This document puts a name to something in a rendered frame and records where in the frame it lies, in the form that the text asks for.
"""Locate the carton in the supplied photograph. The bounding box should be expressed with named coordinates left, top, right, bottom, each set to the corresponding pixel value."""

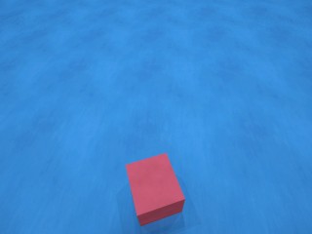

left=125, top=153, right=185, bottom=226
